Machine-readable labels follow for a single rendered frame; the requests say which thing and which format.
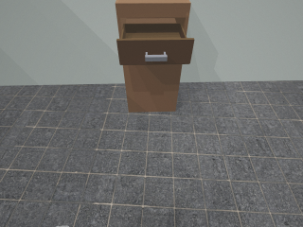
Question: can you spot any handle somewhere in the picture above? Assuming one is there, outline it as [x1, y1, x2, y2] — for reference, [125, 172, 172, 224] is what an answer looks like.
[145, 52, 168, 61]

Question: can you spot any drawer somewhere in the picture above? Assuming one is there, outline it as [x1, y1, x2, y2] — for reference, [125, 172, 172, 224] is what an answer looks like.
[116, 23, 195, 65]

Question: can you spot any cabinet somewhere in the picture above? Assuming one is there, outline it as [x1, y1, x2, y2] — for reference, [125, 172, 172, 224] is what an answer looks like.
[115, 0, 191, 113]

